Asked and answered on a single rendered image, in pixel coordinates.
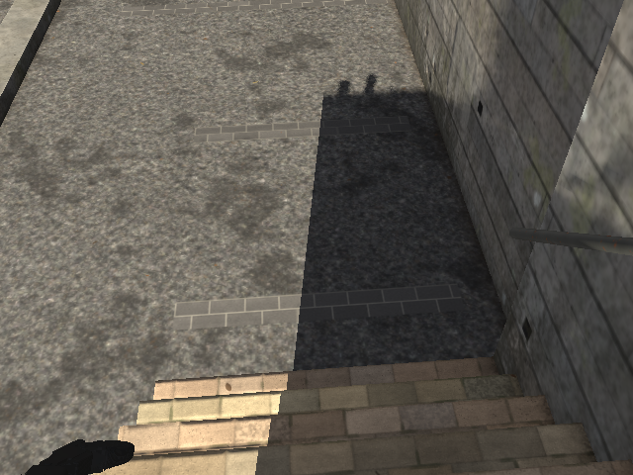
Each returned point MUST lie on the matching left robot hand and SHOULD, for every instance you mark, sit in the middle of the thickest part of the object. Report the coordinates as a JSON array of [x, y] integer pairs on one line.
[[82, 458]]

